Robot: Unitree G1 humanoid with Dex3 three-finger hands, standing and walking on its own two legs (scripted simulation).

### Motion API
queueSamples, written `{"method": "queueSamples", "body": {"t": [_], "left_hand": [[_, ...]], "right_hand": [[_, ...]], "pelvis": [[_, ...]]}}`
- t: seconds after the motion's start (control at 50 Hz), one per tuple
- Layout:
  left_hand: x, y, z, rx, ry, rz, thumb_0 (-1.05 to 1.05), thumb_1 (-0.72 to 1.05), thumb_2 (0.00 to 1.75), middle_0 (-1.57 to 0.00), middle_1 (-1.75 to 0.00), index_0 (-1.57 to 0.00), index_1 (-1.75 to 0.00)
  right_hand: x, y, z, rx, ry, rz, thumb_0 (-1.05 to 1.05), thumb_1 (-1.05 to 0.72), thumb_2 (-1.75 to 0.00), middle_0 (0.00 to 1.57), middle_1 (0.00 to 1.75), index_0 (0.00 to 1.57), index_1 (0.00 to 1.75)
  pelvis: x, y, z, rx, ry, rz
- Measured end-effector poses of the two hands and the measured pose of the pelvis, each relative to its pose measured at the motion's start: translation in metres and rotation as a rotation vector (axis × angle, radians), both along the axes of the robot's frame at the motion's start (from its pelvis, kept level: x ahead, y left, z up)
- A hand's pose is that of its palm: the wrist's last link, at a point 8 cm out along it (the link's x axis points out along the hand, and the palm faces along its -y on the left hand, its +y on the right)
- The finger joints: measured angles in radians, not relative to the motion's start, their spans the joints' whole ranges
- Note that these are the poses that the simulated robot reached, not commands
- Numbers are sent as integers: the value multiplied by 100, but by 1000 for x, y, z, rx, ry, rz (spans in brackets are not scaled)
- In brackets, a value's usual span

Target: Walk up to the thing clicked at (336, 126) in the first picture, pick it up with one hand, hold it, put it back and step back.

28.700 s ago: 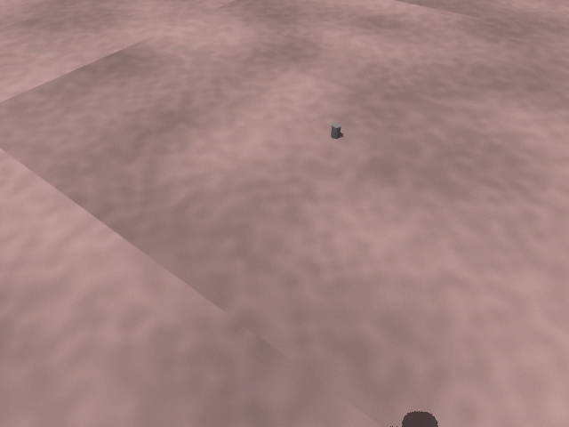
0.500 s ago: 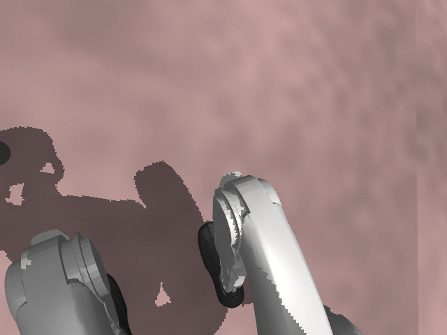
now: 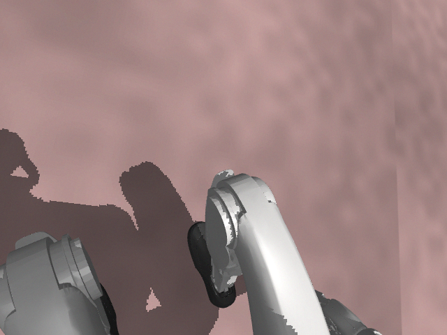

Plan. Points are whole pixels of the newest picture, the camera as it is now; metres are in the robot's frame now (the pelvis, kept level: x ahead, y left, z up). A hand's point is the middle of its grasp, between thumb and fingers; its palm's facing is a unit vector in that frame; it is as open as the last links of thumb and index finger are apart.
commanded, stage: close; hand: left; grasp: from above
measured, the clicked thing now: out of the picture +0.47 +0.30 -0.26
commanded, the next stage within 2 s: settle in 1.60 s
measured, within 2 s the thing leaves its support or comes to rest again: leaves its support in 1.94 s
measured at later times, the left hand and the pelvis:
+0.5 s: hand out of the picture +0.46 +0.30 -0.24, palm faces -0.45 -0.14 -0.88, open 11.8 cm; pelvis +0.00 +0.00 +0.00, yaw -1 degrees
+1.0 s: hand out of the picture +0.46 +0.30 -0.24, palm faces -0.46 -0.14 -0.88, open 9.4 cm; pelvis +0.00 +0.00 +0.00, yaw -1 degrees
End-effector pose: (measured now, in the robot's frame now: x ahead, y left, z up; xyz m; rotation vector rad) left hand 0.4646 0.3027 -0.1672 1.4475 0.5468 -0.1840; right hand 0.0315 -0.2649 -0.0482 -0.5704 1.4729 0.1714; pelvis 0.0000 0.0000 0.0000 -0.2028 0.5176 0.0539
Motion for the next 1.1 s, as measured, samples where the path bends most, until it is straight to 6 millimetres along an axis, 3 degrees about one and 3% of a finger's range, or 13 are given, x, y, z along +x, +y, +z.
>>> {"method": "queueSamples", "body": {"t": [0.14, 0.38, 1.1], "left_hand": [[-3, 3, -5, -3, 19, 17, 0, -46, 100, -10, -103, -11, -102], [-4, 2, -11, -6, 23, -6, 0, -27, 88, -21, -101, -24, -98], [-6, 3, -12, -5, 20, -4, 0, 18, 59, -56, -79, -60, -74]], "right_hand": [[-3, 4, 0, 12, 12, 0, 0, -91, -90, 20, 30, 20, 30], [-11, 12, 3, 25, 43, 4, 0, -90, -89, 20, 30, 20, 30], [-5, 11, 8, 36, 25, 38, 0, -91, -90, 20, 30, 20, 30]], "pelvis": [[0, 0, 0, -5, -1, -1], [1, 2, 1, -16, -6, -6], [-1, 2, 4, -24, -13, -10]]}}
